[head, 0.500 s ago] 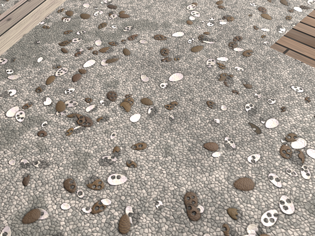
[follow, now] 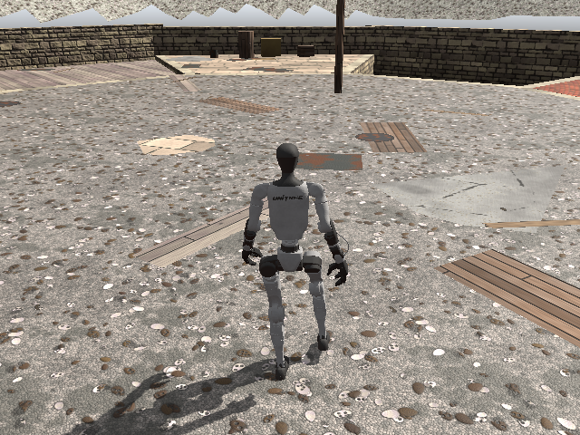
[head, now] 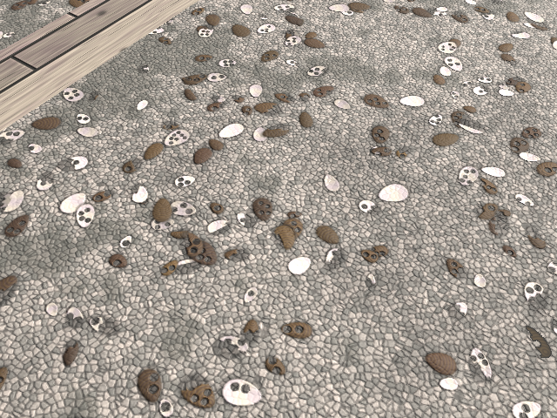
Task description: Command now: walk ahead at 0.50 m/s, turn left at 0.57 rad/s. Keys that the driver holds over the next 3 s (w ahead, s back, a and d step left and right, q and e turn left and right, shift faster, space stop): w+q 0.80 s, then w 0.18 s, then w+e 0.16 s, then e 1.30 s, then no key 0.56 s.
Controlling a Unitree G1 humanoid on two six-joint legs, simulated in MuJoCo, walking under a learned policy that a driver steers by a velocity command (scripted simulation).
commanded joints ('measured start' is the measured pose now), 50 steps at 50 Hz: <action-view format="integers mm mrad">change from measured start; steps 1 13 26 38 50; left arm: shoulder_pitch -105 187 238 293 105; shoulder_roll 65 194 123 117 95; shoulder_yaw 6 44 31 26 13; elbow -93 -92 -6 -97 -103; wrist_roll -6 1 -23 -22 -2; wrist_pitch -8 -31 -74 -27 17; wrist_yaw -5 29 11 8 -17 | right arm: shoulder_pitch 70 89 -271 15 4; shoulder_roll -152 -146 -59 -322 -144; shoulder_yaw -32 -17 20 -64 -4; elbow -51 -140 -271 -244 -153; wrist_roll -3 -14 -31 -27 -2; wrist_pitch -7 -2 44 35 -20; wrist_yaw -6 -9 69 20 7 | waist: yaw -26 67 69 -38 40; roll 95 -102 -54 285 72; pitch -3 -214 9 -377 -2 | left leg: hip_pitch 31 -548 -583 439 3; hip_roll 242 101 218 499 277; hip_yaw -218 -52 70 -671 -117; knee -70 979 585 16 -149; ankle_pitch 345 -255 162 -117 369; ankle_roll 108 -37 -102 262 99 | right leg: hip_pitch -21 789 577 -13 -12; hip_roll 52 -295 -105 131 -8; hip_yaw -44 620 -137 -186 -66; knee -103 -581 -707 557 58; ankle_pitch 85 -396 206 -432 19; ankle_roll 6 -256 -198 -27 -24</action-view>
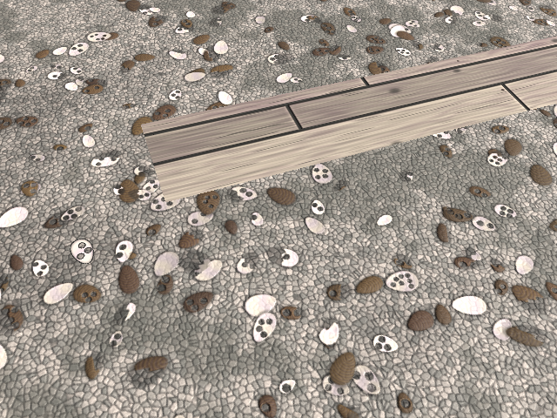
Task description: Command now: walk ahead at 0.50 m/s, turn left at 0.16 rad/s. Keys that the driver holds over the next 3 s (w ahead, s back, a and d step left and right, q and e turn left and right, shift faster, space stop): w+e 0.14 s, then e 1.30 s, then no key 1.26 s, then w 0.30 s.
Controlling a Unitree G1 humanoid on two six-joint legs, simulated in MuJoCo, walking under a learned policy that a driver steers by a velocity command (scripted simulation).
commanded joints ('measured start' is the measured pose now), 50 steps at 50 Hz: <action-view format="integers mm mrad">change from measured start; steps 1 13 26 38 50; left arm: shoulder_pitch -27 161 85 86 60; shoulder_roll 68 96 166 181 142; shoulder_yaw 17 24 60 85 72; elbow -51 8 -18 -55 -63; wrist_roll -6 -1 -33 -19 -33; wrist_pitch -3 -50 -1 56 90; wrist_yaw -4 1 20 26 -4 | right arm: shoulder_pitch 34 23 -49 -166 -137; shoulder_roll -137 -174 -83 -104 -141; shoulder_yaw -29 -17 12 13 -2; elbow -34 32 -95 -155 -182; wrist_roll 2 -19 -30 7 -21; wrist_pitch -24 -30 63 46 50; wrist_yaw -2 -51 -38 -60 -61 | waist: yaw -5 103 -15 41 22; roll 88 124 -12 -99 195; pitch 3 -105 -138 -95 -72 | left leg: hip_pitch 43 185 -377 -280 54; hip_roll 270 275 152 85 355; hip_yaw -157 58 -17 -62 -90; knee -131 385 782 361 65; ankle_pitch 355 1056 -144 -218 522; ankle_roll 87 -49 -188 -149 57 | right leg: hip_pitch -52 375 368 450 71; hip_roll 6 227 14 29 222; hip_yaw -19 -103 249 519 53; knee -98 -494 -650 -585 177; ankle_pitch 126 157 620 306 -226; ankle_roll -3 -161 -292 -230 36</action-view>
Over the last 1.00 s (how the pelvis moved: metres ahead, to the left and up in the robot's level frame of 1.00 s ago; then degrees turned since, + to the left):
0.50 0.12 0.00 33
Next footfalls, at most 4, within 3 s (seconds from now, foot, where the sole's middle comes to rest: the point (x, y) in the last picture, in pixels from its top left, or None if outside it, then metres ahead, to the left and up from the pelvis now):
0.28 right None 0.33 -0.12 -0.78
0.82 left None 0.39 0.06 -0.78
1.30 right None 0.24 -0.11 -0.78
1.80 left None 0.39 0.02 -0.78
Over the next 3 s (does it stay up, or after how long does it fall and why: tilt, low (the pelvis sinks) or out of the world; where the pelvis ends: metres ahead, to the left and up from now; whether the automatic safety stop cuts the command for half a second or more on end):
stays up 0.32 -0.07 0.00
